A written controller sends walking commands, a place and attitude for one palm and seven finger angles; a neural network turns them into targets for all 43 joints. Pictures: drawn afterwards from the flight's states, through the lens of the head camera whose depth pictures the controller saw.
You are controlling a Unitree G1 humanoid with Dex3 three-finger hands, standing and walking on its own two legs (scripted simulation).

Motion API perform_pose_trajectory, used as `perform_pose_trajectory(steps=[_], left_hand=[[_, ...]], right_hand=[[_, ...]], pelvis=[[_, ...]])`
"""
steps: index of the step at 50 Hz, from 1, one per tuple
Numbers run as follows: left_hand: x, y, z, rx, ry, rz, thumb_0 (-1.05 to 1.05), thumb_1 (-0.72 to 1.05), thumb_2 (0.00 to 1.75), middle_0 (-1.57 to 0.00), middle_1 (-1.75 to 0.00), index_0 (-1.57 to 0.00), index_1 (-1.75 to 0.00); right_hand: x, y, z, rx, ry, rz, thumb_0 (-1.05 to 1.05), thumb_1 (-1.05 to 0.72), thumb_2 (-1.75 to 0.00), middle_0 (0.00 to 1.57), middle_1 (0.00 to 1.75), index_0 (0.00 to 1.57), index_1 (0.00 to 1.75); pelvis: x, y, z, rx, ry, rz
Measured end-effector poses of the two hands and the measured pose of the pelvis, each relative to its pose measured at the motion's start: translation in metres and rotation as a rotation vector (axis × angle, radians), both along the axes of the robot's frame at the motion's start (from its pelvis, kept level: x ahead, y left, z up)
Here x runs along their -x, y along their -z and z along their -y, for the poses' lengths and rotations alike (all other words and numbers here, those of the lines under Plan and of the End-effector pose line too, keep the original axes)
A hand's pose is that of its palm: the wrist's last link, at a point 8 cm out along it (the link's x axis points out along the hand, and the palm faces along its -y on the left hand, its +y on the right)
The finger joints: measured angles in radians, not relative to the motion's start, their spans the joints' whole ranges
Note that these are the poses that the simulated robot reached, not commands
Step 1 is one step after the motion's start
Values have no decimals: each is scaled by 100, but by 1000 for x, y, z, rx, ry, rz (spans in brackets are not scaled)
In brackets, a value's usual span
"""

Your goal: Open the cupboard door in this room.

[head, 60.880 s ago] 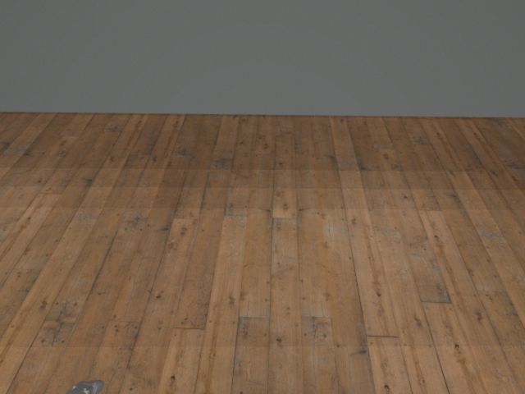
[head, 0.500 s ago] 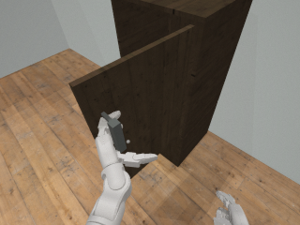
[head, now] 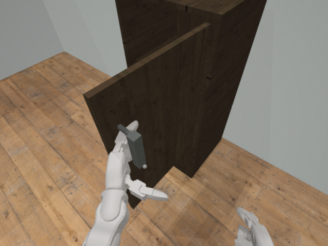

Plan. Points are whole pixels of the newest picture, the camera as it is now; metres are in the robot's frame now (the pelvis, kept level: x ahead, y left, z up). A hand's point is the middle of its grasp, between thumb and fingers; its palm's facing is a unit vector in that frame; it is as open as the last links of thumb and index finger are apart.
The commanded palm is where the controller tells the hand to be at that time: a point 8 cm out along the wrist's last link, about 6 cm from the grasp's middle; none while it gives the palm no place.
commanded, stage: slide the hand sideways off the handle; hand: left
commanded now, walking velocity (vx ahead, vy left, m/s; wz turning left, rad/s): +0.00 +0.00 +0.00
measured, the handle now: (131, 146) +0.34 +0.10 +0.07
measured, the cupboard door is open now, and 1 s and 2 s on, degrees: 88 88 88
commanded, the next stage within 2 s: draw the hand back to the body in 0.76 s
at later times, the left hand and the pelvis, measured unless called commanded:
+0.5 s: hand (126, 186) +0.24 +0.10 +0.07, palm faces +0.09 -1.00 -0.03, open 16.1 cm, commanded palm +0.20 +0.16 +0.07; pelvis +0.03 -0.01 -0.01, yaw +1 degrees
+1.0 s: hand (102, 200) +0.20 +0.14 +0.08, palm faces +0.10 -0.99 -0.06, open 16.3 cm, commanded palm +0.17 +0.20 +0.09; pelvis +0.02 -0.02 -0.02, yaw +2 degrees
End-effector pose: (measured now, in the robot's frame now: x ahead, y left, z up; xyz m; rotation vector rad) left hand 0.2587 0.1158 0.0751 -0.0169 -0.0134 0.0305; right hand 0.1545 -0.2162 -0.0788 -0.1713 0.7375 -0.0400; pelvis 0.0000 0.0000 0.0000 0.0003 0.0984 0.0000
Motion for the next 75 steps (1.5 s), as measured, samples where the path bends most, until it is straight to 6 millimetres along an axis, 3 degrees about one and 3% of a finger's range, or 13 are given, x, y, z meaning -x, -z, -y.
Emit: perform_pose_trajectory(steps=[23,31,42,47,55,69,75], left_hand=[[46,1,-31,-37,-57,-32,-2,-50,30,-20,-33,-20,-33],[59,0,-41,-55,-65,-48,-2,-50,30,-21,-33,-20,-33],[92,-1,-66,-67,-114,-42,-2,-50,30,-16,-31,-17,-31],[89,1,-69,-65,-80,-16,-2,-50,30,-15,-31,-16,-31],[77,-23,-85,-81,-83,17,-2,-50,30,-15,-31,-16,-31],[85,-50,-116,-96,-108,9,-2,-47,32,-15,-30,-15,-30],[83,-70,-133,-304,-199,-27,-1,-34,37,-16,-31,-16,-31]], right_hand=[[-49,-5,3,-4,-40,83,1,-90,-90,20,30,20,30],[-51,-2,15,-1,-26,87,1,-90,-90,20,30,20,30],[-46,3,34,33,-9,96,1,-90,-90,20,30,20,30],[-44,4,34,48,-6,111,1,-90,-90,20,30,20,30],[-41,-6,19,13,18,144,1,-90,-90,20,30,20,30],[-53,-26,-9,10,-24,198,1,-90,-90,21,30,20,30],[-56,-33,-17,29,-23,171,1,-90,-90,21,30,20,30]], pelvis=[[-24,7,11,4,-12,-40],[-28,10,20,0,-17,-55],[-23,16,28,6,-36,-67],[-17,19,26,15,-40,-68],[-18,10,18,18,-29,-37],[-25,-3,-1,29,-32,12],[-29,-15,-7,27,-24,56]])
